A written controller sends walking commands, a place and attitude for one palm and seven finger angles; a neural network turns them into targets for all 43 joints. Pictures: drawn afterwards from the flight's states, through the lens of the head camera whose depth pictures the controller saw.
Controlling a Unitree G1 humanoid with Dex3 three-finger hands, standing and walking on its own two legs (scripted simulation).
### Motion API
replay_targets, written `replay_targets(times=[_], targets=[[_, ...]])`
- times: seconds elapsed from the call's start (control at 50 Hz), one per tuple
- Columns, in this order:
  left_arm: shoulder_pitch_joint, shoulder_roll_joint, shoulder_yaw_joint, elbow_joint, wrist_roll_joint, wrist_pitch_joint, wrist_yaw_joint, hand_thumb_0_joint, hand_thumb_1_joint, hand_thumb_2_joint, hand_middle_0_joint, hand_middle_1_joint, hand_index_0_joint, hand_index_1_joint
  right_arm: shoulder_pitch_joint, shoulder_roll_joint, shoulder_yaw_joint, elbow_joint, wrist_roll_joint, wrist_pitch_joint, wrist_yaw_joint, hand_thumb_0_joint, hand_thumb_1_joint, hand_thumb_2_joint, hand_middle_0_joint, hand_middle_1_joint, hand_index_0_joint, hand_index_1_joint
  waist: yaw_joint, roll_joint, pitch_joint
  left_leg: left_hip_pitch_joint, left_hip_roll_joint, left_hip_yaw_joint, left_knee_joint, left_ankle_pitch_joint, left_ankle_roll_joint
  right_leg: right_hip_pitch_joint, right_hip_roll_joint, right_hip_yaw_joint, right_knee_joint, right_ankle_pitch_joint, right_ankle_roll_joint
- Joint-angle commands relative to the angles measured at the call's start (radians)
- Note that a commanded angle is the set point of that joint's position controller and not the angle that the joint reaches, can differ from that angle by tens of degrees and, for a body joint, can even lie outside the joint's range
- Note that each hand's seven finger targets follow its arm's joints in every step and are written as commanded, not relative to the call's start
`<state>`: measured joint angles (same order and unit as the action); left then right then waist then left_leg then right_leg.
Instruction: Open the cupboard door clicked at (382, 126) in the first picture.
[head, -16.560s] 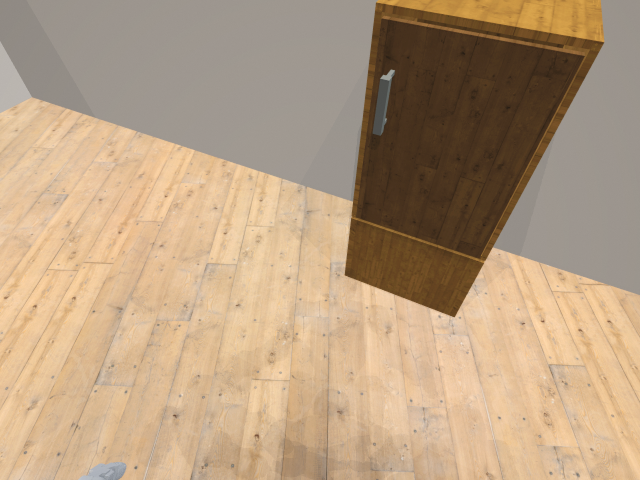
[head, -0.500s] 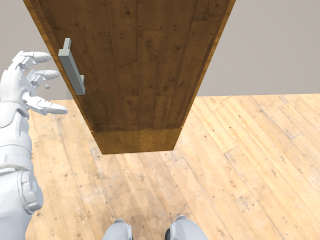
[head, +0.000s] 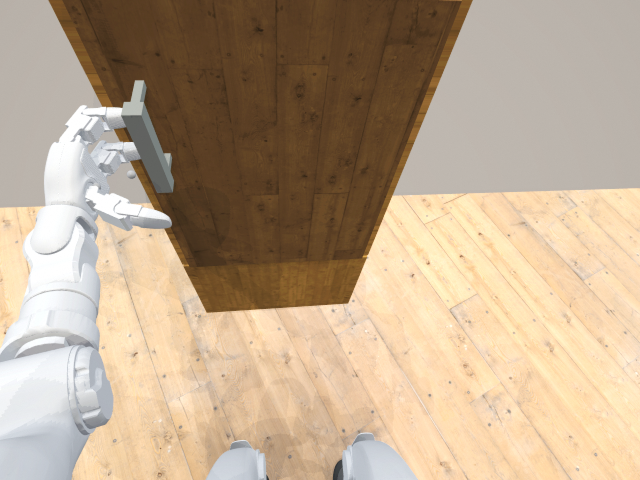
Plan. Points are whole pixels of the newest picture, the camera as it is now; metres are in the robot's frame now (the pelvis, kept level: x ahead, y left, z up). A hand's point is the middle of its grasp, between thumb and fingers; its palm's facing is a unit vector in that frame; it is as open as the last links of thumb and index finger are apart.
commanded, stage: slide the fingers in behind the handle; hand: left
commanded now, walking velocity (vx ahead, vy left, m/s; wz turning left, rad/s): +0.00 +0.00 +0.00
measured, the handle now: (153, 140) +0.52 +0.19 +0.07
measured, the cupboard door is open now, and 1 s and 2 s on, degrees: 0 1 1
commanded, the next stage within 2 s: close the thumb around the handle in 1.08 s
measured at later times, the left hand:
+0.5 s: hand (167, 174) +0.47 +0.17 +0.07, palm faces +0.03 -1.00 -0.01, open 14.0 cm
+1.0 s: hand (170, 176) +0.46 +0.17 +0.07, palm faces +0.06 -1.00 -0.01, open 14.1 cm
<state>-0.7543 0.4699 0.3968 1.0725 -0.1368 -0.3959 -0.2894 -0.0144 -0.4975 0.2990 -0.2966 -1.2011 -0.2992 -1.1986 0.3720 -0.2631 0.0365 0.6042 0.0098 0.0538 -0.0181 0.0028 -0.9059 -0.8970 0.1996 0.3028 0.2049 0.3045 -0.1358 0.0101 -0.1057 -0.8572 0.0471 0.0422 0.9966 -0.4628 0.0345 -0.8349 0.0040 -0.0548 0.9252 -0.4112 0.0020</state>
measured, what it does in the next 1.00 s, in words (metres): stands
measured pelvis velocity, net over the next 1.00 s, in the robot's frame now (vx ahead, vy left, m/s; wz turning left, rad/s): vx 0.00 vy -0.02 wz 0.02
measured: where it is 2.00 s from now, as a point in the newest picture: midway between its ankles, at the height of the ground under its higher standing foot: outside the picture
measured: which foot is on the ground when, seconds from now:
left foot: down 0.00-1.00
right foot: down 0.00-1.00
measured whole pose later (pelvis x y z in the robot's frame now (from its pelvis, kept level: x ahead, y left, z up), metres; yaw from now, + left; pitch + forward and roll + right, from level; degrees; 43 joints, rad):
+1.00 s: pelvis +0.00 -0.02 +0.00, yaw +1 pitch +18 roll -1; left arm -0.74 0.36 0.30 1.06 -0.14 -0.43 -0.16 -0.01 -0.50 0.30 -0.27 -1.20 -0.26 -1.20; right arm 0.36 -0.26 0.01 0.64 0.01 0.03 0.00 0.00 -0.91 -0.90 0.20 0.30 0.20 0.30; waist -0.11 0.02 -0.11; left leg -0.83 0.04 0.03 0.98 -0.45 0.01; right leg -0.82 0.00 -0.06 0.94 -0.43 -0.02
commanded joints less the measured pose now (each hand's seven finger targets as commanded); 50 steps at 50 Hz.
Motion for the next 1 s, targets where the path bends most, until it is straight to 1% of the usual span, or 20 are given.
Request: replay_targets(times=[0.0,0.06,0.08,0.12,0.18,0.24,0.38,0.44,0.48,0.52,0.58,0.62,0.7,0.78,0.82,0.84,0.9,0.92,0.96,0.98], targets=[[-0.392,0.183,-0.016,-0.238,-0.017,-0.07,0.01,0.0,-0.5,0.3,-0.3,-1.2,-0.3,-1.2,0.124,-0.175,-0.074,-0.061,-0.004,-0.017,-0.003,0.0,-0.9,-0.9,0.2,0.3,0.2,0.3,0.007,0.14,-0.444,0.408,-0.011,-0.095,-0.122,0.447,-0.028,0.113,0.047,0.001,-0.08,0.287,-0.028],[-0.378,0.199,0.004,-0.223,-0.017,-0.06,0.024,0.0,-0.5,0.3,-0.3,-1.2,-0.3,-1.2,0.129,-0.177,-0.076,-0.059,-0.002,-0.013,-0.003,0.0,-0.9,-0.9,0.2,0.3,0.2,0.3,0.009,0.082,-0.43,0.368,-0.013,-0.09,-0.122,0.446,-0.023,0.143,0.046,0.004,-0.079,0.312,-0.024],[-0.383,0.177,-0.014,-0.24,-0.014,-0.059,0.027,0.0,-0.5,0.3,-0.3,-1.2,-0.3,-1.2,0.122,-0.172,-0.075,-0.065,-0.002,-0.014,0.0,0.0,-0.9,-0.9,0.2,0.3,0.2,0.3,0.011,0.117,-0.431,0.37,-0.017,-0.086,-0.124,0.447,-0.025,0.145,0.045,0.005,-0.078,0.314,-0.025],[-0.369,0.175,-0.011,-0.223,-0.011,-0.057,0.042,0.0,-0.5,0.3,-0.3,-1.2,-0.3,-1.2,0.123,-0.171,-0.073,-0.067,-0.004,-0.011,0.001,0.0,-0.9,-0.9,0.2,0.3,0.2,0.3,0.008,0.075,-0.398,0.345,-0.019,-0.084,-0.124,0.431,-0.019,0.152,0.046,0.004,-0.081,0.315,-0.026],[-0.404,0.181,-0.007,-0.231,-0.002,-0.07,0.06,0.0,-0.5,0.3,-0.3,-1.2,-0.3,-1.2,0.118,-0.167,-0.073,-0.062,-0.004,-0.012,0.001,0.0,-0.9,-0.9,0.2,0.3,0.2,0.3,0.006,0.081,-0.396,0.327,-0.022,-0.078,-0.127,0.383,-0.019,0.158,0.042,0.011,-0.083,0.3,-0.024],[-0.416,0.156,-0.024,-0.269,-0.001,-0.09,0.071,0.0,-0.5,0.3,-0.3,-1.2,-0.3,-1.2,0.116,-0.162,-0.075,-0.062,-0.005,-0.017,0.003,0.0,-0.9,-0.9,0.2,0.3,0.2,0.3,0.009,0.109,-0.448,0.365,-0.024,-0.08,-0.119,0.421,-0.021,0.165,0.043,0.015,-0.076,0.323,-0.026],[-0.439,0.137,-0.039,-0.211,0.007,-0.081,0.086,0.0,-0.5,0.3,-0.3,-1.2,-0.3,-1.2,0.112,-0.161,-0.074,-0.05,-0.003,-0.021,0.0,0.0,-0.9,-0.9,0.2,0.3,0.2,0.3,-0.009,0.056,-0.391,0.288,-0.031,-0.066,-0.122,0.329,-0.012,0.177,0.038,0.024,-0.09,0.295,-0.019],[-0.453,0.135,-0.04,-0.25,0.01,-0.096,0.096,0.0,-0.5,0.3,-0.3,-1.2,-0.3,-1.2,0.109,-0.157,-0.074,-0.054,-0.005,-0.027,0.001,0.0,-0.9,-0.9,0.2,0.3,0.2,0.3,0.004,0.115,-0.441,0.328,-0.033,-0.067,-0.117,0.361,-0.015,0.178,0.037,0.028,-0.081,0.313,-0.024],[-0.404,0.133,-0.027,-0.245,0.004,-0.1,0.102,0.0,-0.5,0.3,-0.3,-1.2,-0.3,-1.2,0.109,-0.155,-0.076,-0.056,-0.005,-0.028,0.005,0.0,-0.9,-0.9,0.2,0.3,0.2,0.3,0.018,0.079,-0.446,0.316,-0.035,-0.062,-0.117,0.372,-0.016,0.211,0.038,0.028,-0.082,0.333,-0.023],[-0.395,0.118,-0.039,-0.224,0.002,-0.095,0.103,0.0,-0.5,0.3,-0.3,-1.2,-0.3,-1.2,0.111,-0.155,-0.074,-0.056,-0.006,-0.028,0.005,0.0,-0.9,-0.9,0.2,0.3,0.2,0.3,0.005,0.028,-0.424,0.277,-0.038,-0.055,-0.116,0.351,-0.007,0.233,0.039,0.034,-0.089,0.345,-0.019],[-0.42,0.115,-0.055,-0.223,0.013,-0.097,0.099,0.0,-0.5,0.3,-0.3,-1.2,-0.3,-1.2,0.105,-0.153,-0.075,-0.051,-0.002,-0.029,0.005,0.0,-0.9,-0.9,0.2,0.3,0.2,0.3,0.001,0.057,-0.404,0.259,-0.041,-0.05,-0.121,0.308,-0.008,0.229,0.036,0.04,-0.095,0.321,-0.02],[-0.425,0.077,-0.085,-0.256,0.01,-0.104,0.097,0.0,-0.5,0.3,-0.3,-1.2,-0.3,-1.2,0.106,-0.15,-0.078,-0.057,-0.003,-0.032,0.006,0.0,-0.9,-0.9,0.2,0.3,0.2,0.3,0.0,0.09,-0.43,0.306,-0.04,-0.055,-0.119,0.339,-0.009,0.212,0.038,0.035,-0.09,0.33,-0.024],[-0.413,0.057,-0.093,-0.254,0.002,-0.106,0.103,0.0,-0.5,0.3,-0.3,-1.2,-0.3,-1.2,0.107,-0.152,-0.081,-0.044,-0.003,-0.034,0.009,0.0,-0.9,-0.9,0.2,0.3,0.2,0.3,0.002,0.069,-0.433,0.317,-0.038,-0.057,-0.119,0.352,-0.011,0.208,0.038,0.033,-0.095,0.339,-0.022],[-0.459,0.015,-0.137,-0.239,0.009,-0.108,0.105,0.0,-0.5,0.3,-0.3,-1.2,-0.3,-1.2,0.105,-0.149,-0.08,-0.031,-0.003,-0.036,0.009,0.0,-0.9,-0.9,0.2,0.3,0.2,0.3,-0.019,0.076,-0.403,0.324,-0.036,-0.065,-0.118,0.339,-0.012,0.165,0.037,0.026,-0.093,0.316,-0.021],[-0.458,0.065,-0.097,-0.238,0.011,-0.113,0.111,0.0,-0.5,0.3,-0.3,-1.2,-0.3,-1.2,0.112,-0.156,-0.083,-0.029,-0.005,-0.036,0.005,0.0,-0.9,-0.9,0.2,0.3,0.2,0.3,-0.012,0.067,-0.412,0.319,-0.038,-0.065,-0.115,0.346,-0.009,0.181,0.038,0.03,-0.091,0.324,-0.023],[-0.453,0.054,-0.102,-0.254,0.008,-0.114,0.111,0.0,-0.5,0.3,-0.3,-1.2,-0.3,-1.2,0.108,-0.153,-0.082,-0.031,-0.005,-0.038,0.007,0.0,-0.9,-0.9,0.2,0.3,0.2,0.3,-0.006,0.071,-0.45,0.329,-0.04,-0.064,-0.115,0.348,-0.01,0.194,0.036,0.031,-0.09,0.329,-0.021],[-0.423,0.037,-0.11,-0.239,0.006,-0.111,0.104,0.0,-0.5,0.3,-0.3,-1.2,-0.3,-1.2,0.102,-0.15,-0.08,-0.033,-0.003,-0.038,0.007,0.0,-0.9,-0.9,0.2,0.3,0.2,0.3,0.0,0.072,-0.429,0.327,-0.04,-0.062,-0.118,0.356,-0.012,0.193,0.036,0.028,-0.091,0.334,-0.023],[-0.449,0.023,-0.125,-0.251,0.0,-0.113,0.102,0.0,-0.5,0.3,-0.3,-1.2,-0.3,-1.2,0.105,-0.149,-0.078,-0.034,-0.005,-0.039,0.007,0.0,-0.9,-0.9,0.2,0.3,0.2,0.3,-0.011,0.062,-0.427,0.332,-0.04,-0.066,-0.117,0.376,-0.009,0.194,0.039,0.025,-0.087,0.349,-0.024],[-0.407,0.062,-0.086,-0.254,0.0,-0.114,0.103,0.0,-0.5,0.3,-0.3,-1.2,-0.3,-1.2,0.103,-0.153,-0.082,-0.033,-0.004,-0.037,0.008,0.0,-0.9,-0.9,0.2,0.3,0.2,0.3,0.008,0.075,-0.454,0.346,-0.039,-0.063,-0.115,0.395,-0.013,0.208,0.038,0.027,-0.087,0.365,-0.024],[-0.395,0.053,-0.094,-0.243,-0.002,-0.11,0.101,0.0,-0.5,0.3,-0.3,-1.2,-0.3,-1.2,0.099,-0.151,-0.08,-0.036,-0.002,-0.035,0.008,0.0,-0.9,-0.9,0.2,0.3,0.2,0.3,0.004,0.052,-0.432,0.328,-0.038,-0.06,-0.117,0.383,-0.012,0.211,0.038,0.026,-0.09,0.362,-0.022]])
